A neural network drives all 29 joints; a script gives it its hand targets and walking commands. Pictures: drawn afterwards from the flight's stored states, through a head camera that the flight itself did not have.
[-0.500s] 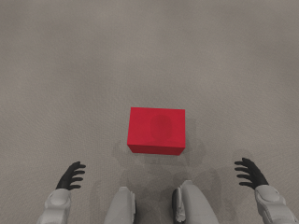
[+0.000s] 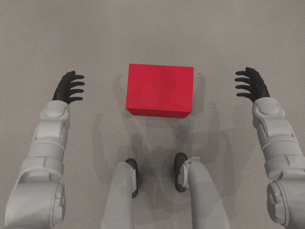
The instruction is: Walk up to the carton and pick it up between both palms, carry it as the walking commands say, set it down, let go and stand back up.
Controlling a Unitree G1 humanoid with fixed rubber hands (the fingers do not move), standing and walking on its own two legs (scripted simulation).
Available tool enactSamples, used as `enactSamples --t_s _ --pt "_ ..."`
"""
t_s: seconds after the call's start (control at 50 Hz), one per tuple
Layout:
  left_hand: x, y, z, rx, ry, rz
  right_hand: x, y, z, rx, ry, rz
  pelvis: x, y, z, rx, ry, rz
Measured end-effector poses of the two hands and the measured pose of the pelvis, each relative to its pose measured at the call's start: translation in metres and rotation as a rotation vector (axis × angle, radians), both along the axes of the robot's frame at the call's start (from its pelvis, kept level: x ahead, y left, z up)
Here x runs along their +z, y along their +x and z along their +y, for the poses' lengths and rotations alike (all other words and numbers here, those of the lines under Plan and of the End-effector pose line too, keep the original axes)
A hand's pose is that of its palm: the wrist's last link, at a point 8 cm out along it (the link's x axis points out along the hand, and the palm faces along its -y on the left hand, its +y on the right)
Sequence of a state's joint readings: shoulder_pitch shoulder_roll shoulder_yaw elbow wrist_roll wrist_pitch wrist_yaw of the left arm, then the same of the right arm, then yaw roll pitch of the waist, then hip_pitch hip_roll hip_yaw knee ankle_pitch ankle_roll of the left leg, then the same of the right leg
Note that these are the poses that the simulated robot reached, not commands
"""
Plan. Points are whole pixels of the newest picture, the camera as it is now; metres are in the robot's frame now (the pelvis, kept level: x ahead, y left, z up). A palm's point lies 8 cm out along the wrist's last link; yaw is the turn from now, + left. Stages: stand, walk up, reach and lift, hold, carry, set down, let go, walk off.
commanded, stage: reach and lift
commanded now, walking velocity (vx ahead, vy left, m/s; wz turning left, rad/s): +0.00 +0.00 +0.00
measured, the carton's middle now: (159, 94) +0.53 -0.01 -0.56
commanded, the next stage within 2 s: none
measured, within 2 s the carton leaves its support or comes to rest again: neither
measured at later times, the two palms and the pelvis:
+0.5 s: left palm (76, 70) +0.52 +0.24 -0.16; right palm (232, 67) +0.51 -0.23 -0.18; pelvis -0.03 +0.00 -0.01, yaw +1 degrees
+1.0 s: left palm (82, 61) +0.56 +0.23 -0.19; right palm (231, 59) +0.55 -0.23 -0.20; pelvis -0.03 +0.01 -0.04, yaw +1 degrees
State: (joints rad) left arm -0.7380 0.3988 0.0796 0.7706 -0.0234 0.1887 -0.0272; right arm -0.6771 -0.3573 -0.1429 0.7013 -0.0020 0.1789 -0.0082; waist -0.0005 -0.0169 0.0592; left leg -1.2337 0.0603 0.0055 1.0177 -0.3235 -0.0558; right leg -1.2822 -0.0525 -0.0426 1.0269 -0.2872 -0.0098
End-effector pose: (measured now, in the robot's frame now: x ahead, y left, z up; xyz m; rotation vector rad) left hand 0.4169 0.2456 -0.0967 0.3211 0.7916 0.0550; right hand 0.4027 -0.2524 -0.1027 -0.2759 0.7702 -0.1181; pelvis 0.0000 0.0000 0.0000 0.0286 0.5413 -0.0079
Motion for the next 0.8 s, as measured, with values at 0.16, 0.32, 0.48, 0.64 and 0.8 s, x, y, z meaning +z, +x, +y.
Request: enactSamples --t_s 0.16,0.32,0.48,0.64,0.8 --pt "-0.012 0.042 -0.005 0.003 -0.024 -0.04 -0.022 0.032 0.008 -0.015 0.012 -0.013 -0.007 -0.002 -0.001 0.003 0.002 0.076" --pt "-0.029 0.081 -0.003 0.022 -0.05 -0.072 -0.041 0.075 0.011 -0.025 0.006 -0.046 -0.008 -0.01 -0.001 0.005 0.002 0.067" --pt "-0.064 0.108 -0.004 0.046 -0.111 -0.094 -0.072 0.107 0.021 -0.037 0.037 -0.067 -0.009 -0.027 0.0 0.017 -0.004 0.021" --pt "-0.05 0.122 -0.013 0.072 -0.159 -0.127 -0.048 0.134 0.039 -0.049 0.089 -0.134 -0.011 -0.031 0.001 0.029 -0.01 0.023" --pt "-0.029 0.153 -0.011 0.077 -0.196 -0.182 -0.034 0.156 0.027 -0.11 0.116 -0.173 -0.013 -0.033 0.002 0.03 -0.012 0.031"
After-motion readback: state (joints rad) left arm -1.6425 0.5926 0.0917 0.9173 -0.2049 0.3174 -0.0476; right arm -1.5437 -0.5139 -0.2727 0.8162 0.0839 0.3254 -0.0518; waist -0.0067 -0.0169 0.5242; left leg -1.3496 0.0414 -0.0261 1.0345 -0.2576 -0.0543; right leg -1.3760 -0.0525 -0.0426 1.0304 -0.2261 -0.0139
